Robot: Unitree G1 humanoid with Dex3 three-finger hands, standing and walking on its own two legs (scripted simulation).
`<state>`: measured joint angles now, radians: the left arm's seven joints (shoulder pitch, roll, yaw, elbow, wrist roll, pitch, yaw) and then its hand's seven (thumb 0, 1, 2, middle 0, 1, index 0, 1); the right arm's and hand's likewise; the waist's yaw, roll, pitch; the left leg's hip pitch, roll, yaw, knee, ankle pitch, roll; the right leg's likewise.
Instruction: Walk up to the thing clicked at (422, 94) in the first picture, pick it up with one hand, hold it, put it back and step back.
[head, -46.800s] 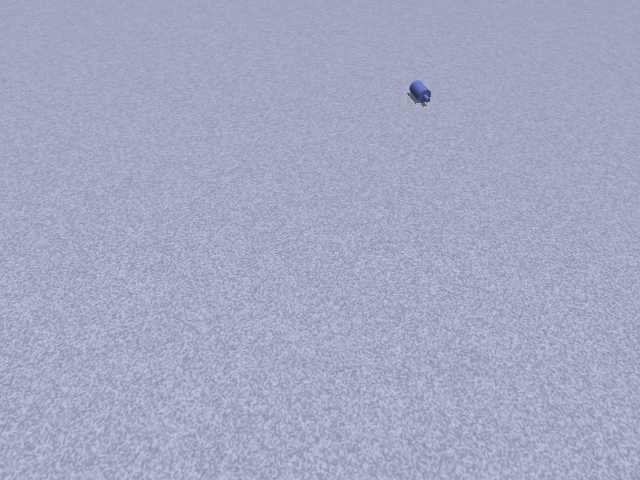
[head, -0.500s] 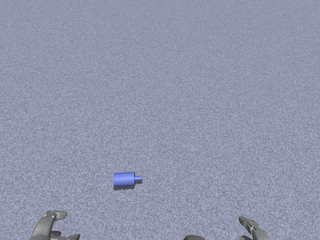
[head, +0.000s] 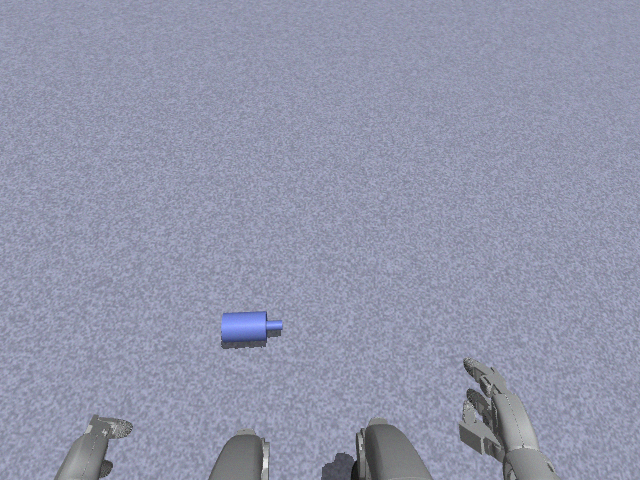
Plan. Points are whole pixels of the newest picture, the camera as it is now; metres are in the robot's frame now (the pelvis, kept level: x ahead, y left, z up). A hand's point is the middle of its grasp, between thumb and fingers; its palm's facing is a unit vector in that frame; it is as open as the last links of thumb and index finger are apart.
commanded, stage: rise first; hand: left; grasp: from above
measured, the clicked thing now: (253, 326) +0.50 +0.14 -0.64
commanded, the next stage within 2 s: none
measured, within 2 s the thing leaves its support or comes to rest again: neither
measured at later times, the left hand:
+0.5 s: hand (185, 384) +0.29 +0.23 -0.33, palm faces -0.47 -0.34 -0.81, open 14.0 cm
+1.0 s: hand (207, 346) +0.39 +0.22 -0.44, palm faces -0.46 -0.01 -0.89, open 14.0 cm
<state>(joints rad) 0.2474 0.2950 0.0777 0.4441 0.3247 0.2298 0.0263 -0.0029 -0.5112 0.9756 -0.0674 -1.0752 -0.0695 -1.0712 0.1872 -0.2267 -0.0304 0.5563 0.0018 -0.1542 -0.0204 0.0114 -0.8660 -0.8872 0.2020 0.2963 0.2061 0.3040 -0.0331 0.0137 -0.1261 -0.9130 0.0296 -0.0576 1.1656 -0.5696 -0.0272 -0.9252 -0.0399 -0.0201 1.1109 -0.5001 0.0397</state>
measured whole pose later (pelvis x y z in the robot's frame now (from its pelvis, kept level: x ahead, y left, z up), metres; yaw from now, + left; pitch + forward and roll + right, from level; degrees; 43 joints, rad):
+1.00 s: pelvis -0.09 +0.01 -0.29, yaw -3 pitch +35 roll -6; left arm -0.95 0.60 0.01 1.34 1.22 -0.15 0.31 0.00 -0.50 1.01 -0.07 -1.02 -0.09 -1.01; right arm 0.18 -0.25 -0.01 0.75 -0.09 -0.05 0.08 0.01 -0.90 -0.90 0.20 0.30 0.21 0.30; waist -0.23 0.02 -0.11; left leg -2.14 -0.03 -0.12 2.22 -0.70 -0.04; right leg -2.13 -0.04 0.01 2.12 -0.61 0.05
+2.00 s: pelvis -0.09 +0.01 -0.34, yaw -6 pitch +37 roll -9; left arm -1.16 0.74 0.02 1.52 1.27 -0.13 0.34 0.00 -0.48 0.96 -0.07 -1.05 -0.11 -1.01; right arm 0.20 -0.28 0.11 0.68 -0.14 -0.01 0.14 0.00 -0.91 -0.90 0.20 0.30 0.21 0.30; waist -0.34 0.01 -0.02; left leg -2.29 -0.04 -0.16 2.37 -0.73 -0.03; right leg -2.27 -0.02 -0.01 2.24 -0.61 0.06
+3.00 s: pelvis -0.09 +0.02 -0.36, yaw -8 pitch +36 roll -11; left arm -1.17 0.82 0.03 1.52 1.29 -0.15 0.32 0.00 -0.42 0.92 -0.08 -1.07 -0.13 -1.02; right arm 0.23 -0.29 0.16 0.64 -0.15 -0.02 0.16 0.00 -0.90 -0.89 0.20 0.30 0.21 0.30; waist -0.37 0.00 0.00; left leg -2.35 -0.05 -0.17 2.44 -0.72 -0.01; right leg -2.30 -0.02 -0.02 2.27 -0.60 0.06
